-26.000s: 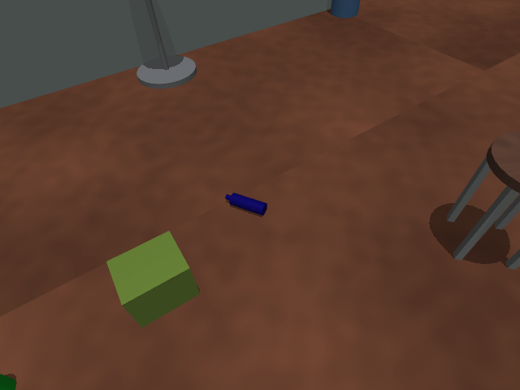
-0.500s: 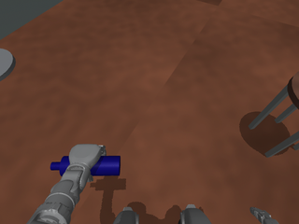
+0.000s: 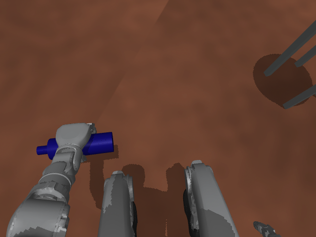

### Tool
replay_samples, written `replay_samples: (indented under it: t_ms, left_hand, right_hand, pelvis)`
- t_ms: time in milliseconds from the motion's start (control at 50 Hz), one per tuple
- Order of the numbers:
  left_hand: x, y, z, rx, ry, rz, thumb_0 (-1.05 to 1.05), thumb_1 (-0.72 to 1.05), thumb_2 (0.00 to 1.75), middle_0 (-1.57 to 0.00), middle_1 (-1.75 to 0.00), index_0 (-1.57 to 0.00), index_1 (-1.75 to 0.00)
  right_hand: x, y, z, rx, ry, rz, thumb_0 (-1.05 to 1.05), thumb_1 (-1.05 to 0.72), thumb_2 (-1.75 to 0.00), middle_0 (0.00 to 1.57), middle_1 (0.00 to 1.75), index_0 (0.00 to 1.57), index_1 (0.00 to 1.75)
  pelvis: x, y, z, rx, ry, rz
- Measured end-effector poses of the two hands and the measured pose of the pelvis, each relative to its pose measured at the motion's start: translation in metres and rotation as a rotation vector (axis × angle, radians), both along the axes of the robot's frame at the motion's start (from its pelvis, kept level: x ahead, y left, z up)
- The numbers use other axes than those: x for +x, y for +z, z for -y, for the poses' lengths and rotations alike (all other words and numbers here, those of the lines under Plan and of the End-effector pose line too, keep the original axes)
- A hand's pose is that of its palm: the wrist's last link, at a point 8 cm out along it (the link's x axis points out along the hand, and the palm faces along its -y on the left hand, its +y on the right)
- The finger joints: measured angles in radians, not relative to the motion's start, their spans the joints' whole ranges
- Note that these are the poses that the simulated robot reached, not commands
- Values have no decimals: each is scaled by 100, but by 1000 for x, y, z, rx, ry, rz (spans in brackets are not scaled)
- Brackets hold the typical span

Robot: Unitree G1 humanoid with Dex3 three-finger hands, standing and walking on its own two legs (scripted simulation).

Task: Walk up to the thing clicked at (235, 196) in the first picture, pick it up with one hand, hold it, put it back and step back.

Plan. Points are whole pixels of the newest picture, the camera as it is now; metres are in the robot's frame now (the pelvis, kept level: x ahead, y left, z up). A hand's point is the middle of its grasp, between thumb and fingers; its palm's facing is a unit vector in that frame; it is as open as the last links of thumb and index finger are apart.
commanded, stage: crouch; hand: left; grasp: from above
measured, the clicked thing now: (76, 146) +0.39 +0.24 -0.19
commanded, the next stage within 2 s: lower in 0.88 s
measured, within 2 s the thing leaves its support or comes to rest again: neither
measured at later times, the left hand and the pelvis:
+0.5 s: hand (90, 145) +0.40 +0.23 -0.28, palm faces -0.47 -0.02 -0.88, open 9.4 cm; pelvis -0.01 -0.01 -0.10, yaw -1 degrees
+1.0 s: hand (94, 148) +0.40 +0.22 -0.34, palm faces -0.46 -0.01 -0.89, open 9.3 cm; pelvis -0.02 +0.00 -0.15, yaw -2 degrees
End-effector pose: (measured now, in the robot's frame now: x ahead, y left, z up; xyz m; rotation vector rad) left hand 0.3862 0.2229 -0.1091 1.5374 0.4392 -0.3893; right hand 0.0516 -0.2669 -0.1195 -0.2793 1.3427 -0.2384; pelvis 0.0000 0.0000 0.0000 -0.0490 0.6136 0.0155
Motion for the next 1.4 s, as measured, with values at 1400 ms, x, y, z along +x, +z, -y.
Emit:
replay_samples:
  t_ms: [1400]
  left_hand:
    - [23, -226, 1, -73, -30, 18, 0, 9, 46, -83, -38, -79, -39]
  right_hand:
    - [-32, -159, 13, 19, 131, -112, 0, -91, -90, 21, 30, 20, 30]
  pelvis:
    - [-15, -185, 1, -48, -19, 22]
